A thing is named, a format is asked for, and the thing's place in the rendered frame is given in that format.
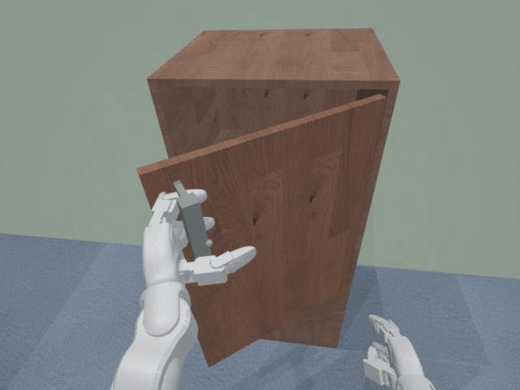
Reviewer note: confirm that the handle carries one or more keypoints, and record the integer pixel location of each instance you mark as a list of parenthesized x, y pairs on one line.
[(191, 214)]

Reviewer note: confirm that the left robot hand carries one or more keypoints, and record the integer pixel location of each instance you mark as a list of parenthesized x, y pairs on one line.
[(164, 239)]

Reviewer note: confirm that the right robot forearm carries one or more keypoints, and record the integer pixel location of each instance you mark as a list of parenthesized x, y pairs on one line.
[(413, 382)]

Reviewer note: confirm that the cupboard door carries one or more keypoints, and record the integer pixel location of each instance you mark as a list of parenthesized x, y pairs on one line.
[(295, 192)]

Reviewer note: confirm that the left robot forearm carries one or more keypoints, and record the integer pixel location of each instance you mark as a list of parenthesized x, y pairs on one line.
[(165, 332)]

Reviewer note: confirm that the right robot hand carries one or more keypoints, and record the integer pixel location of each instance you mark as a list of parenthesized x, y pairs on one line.
[(385, 365)]

